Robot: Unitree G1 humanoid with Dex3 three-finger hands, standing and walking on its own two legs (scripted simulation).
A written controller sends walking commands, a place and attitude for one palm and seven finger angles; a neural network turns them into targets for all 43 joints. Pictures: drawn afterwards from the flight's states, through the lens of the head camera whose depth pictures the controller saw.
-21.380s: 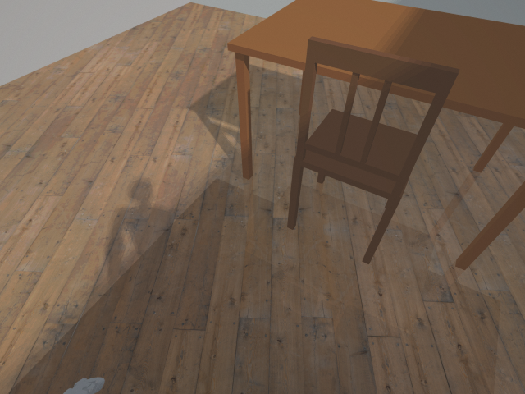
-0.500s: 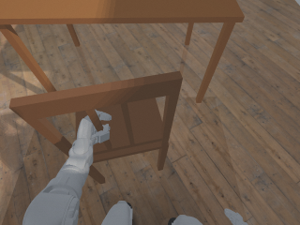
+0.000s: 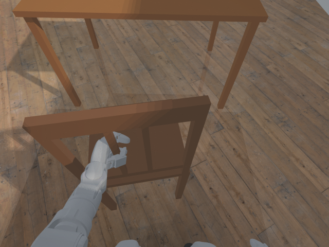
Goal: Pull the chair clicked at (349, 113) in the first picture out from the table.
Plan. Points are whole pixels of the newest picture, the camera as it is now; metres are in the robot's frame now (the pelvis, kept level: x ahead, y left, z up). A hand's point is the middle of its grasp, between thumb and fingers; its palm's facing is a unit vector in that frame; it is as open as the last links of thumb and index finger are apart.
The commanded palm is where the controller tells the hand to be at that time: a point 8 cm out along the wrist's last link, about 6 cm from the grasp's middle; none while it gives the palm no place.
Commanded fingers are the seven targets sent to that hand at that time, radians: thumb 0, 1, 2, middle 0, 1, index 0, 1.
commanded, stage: stop walking, hand still on the chair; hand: left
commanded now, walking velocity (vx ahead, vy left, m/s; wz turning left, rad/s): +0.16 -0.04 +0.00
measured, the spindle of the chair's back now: (117, 154) +0.36 +0.16 -0.09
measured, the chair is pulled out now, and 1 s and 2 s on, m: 0.53 0.61 0.61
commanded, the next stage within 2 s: open the thumb and straighten the fingers in 0.78 s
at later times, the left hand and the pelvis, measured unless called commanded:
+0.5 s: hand (114, 186) +0.26 +0.14 -0.06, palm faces -0.03 -0.99 -0.16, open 5.1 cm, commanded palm +0.24 +0.19 -0.05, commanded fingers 0.00 0.90 0.90 -0.50 -1.45 -0.50 -1.45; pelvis +0.00 +0.02 +0.01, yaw -1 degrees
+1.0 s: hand (115, 184) +0.26 +0.14 -0.05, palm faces -0.01 -0.99 -0.11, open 5.4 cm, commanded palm +0.24 +0.19 -0.04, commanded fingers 0.00 0.05 0.49 -0.50 -1.45 -0.50 -1.45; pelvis +0.01 +0.01 +0.01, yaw +1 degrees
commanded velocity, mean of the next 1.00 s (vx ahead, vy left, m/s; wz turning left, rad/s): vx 0.03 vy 0.01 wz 0.00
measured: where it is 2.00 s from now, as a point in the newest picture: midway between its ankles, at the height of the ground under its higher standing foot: outside the picture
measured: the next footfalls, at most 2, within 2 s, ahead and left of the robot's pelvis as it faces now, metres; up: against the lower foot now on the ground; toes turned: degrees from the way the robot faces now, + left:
none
